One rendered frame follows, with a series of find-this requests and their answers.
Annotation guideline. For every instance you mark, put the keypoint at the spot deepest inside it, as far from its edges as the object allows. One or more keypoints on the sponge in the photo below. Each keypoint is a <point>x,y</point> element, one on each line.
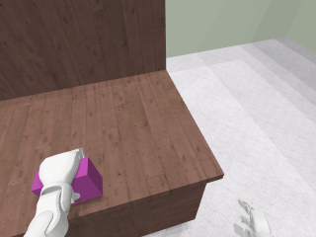
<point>88,182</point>

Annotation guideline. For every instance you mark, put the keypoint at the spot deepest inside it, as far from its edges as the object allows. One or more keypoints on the robot left forearm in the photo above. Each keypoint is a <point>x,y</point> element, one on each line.
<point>52,210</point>

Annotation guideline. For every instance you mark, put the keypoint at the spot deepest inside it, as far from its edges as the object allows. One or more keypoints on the left robot hand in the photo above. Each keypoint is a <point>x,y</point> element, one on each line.
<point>62,168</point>

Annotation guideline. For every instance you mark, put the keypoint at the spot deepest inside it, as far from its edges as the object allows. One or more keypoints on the right robot hand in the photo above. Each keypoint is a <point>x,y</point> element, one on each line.
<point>246,227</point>

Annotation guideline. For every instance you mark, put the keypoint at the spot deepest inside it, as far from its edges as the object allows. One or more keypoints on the table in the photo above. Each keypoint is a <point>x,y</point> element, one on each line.
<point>92,74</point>

